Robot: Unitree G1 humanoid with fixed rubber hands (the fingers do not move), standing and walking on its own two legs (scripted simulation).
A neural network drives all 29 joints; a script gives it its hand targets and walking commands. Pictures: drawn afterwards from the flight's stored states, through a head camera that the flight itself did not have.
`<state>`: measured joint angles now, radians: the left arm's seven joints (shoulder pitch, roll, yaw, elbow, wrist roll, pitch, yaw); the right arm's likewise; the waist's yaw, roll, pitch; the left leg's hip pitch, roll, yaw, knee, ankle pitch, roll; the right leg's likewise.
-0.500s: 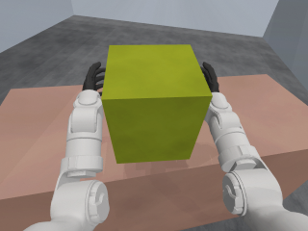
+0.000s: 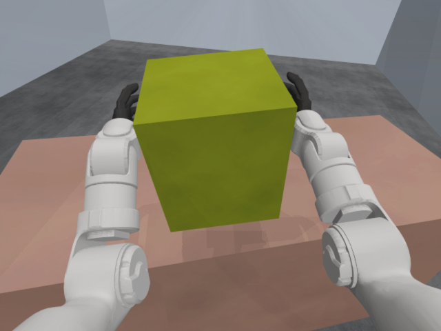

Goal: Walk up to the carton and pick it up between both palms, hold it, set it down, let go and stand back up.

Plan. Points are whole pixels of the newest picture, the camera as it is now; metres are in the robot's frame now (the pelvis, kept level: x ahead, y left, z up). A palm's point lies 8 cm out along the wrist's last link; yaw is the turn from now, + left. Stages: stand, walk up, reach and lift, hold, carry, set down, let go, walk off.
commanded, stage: reach and lift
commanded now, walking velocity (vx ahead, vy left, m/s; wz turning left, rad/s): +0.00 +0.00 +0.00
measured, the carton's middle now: (215, 142) +0.39 -0.02 +0.20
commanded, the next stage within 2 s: hold in 0.80 s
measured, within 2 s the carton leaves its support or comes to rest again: neither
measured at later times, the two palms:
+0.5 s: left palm (125, 117) +0.39 +0.14 +0.25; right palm (301, 101) +0.39 -0.16 +0.28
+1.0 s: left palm (122, 107) +0.39 +0.14 +0.27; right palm (306, 87) +0.39 -0.16 +0.31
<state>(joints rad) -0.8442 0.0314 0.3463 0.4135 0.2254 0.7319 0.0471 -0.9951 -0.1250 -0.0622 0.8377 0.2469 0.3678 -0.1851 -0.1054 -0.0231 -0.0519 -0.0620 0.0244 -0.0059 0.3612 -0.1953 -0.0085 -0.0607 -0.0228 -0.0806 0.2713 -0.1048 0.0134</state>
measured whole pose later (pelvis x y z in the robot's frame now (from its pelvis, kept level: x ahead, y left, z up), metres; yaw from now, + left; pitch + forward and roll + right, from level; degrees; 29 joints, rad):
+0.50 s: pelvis +0.02 +0.00 +0.00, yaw +0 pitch -6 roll -1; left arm -0.83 0.03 0.35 0.33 0.20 0.82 0.04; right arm -1.03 -0.17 0.02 0.76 0.37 0.51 -0.24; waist -0.12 0.00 -0.09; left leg -0.05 0.03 -0.02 0.38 -0.23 -0.02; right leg -0.04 -0.01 -0.07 0.27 -0.13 0.01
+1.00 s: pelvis +0.01 +0.00 +0.00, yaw +0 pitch -4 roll -1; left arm -0.90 0.06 0.35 0.42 0.19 0.86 0.03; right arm -1.14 -0.21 0.06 0.86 0.41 0.55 -0.26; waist -0.10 0.02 -0.14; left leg -0.09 0.03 -0.03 0.37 -0.21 -0.02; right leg -0.08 0.00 -0.05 0.26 -0.11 0.01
